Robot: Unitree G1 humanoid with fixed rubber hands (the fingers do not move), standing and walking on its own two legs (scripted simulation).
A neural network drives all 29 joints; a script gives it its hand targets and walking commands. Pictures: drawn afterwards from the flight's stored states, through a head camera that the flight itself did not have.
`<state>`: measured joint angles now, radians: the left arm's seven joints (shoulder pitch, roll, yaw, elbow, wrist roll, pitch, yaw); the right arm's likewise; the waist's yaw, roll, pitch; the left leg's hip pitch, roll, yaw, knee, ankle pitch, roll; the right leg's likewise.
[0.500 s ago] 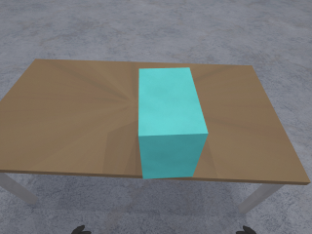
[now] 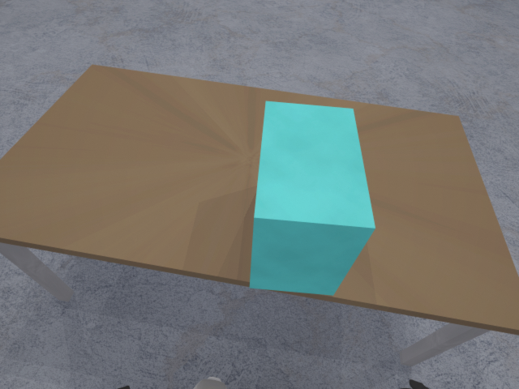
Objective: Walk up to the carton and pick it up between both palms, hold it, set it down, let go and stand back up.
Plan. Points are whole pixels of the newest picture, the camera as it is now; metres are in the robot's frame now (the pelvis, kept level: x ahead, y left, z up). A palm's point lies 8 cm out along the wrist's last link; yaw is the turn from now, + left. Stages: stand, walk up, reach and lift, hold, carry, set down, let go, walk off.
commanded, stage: walk up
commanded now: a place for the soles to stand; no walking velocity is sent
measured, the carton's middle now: (300, 200) +0.49 -0.08 -0.06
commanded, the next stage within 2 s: none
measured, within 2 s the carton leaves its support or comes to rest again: neither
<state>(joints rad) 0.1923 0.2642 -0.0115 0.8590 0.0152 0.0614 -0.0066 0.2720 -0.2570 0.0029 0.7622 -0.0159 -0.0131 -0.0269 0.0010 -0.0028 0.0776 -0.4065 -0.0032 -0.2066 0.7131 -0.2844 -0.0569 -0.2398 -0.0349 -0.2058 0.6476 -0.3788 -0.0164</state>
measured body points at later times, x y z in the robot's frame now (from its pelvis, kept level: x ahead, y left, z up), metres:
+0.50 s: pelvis -0.03 -0.10 +0.00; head -0.02 -0.10 +0.45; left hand +0.01 +0.14 -0.13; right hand +0.11 -0.34 -0.13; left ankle -0.03 +0.02 -0.69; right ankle -0.02 -0.20 -0.72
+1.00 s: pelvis -0.02 -0.08 +0.01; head -0.02 -0.08 +0.46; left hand +0.01 +0.16 -0.13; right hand +0.08 -0.31 -0.12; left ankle -0.05 -0.01 -0.72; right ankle -0.01 -0.19 -0.72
